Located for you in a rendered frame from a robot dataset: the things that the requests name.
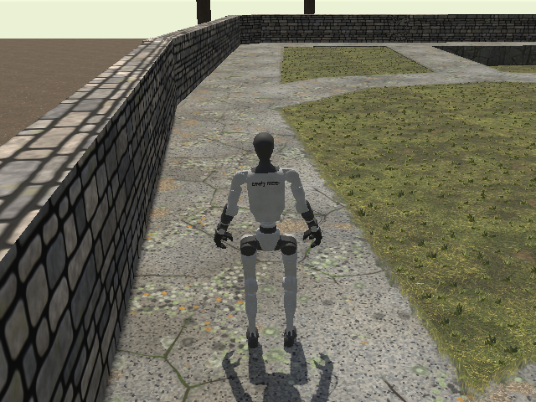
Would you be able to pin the robot left upper arm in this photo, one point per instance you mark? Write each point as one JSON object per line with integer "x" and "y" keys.
{"x": 235, "y": 189}

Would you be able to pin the robot right upper arm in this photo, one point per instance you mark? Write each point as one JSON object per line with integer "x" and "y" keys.
{"x": 292, "y": 176}

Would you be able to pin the right robot forearm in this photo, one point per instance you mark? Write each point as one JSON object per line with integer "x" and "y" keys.
{"x": 310, "y": 219}

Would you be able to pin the robot right shin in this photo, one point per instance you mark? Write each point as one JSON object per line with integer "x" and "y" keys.
{"x": 290, "y": 306}

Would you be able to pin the left robot hand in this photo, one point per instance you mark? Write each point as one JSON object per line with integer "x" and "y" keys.
{"x": 219, "y": 237}

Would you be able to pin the left robot forearm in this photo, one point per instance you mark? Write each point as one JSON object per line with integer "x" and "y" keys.
{"x": 224, "y": 222}

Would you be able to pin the robot left foot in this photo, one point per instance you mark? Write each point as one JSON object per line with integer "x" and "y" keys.
{"x": 252, "y": 341}

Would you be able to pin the right robot hand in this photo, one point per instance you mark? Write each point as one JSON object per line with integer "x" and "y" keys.
{"x": 317, "y": 235}

